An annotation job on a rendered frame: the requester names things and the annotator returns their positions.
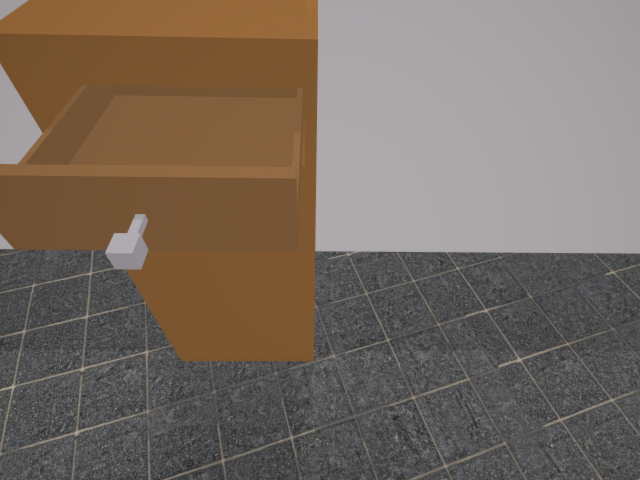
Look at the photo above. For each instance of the drawer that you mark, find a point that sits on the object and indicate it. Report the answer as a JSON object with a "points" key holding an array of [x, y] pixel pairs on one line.
{"points": [[212, 168]]}

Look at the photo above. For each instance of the cabinet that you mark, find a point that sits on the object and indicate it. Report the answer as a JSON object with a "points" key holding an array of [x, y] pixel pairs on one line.
{"points": [[211, 305]]}

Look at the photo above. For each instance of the handle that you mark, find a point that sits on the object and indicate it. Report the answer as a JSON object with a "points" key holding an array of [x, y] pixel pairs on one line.
{"points": [[128, 250]]}

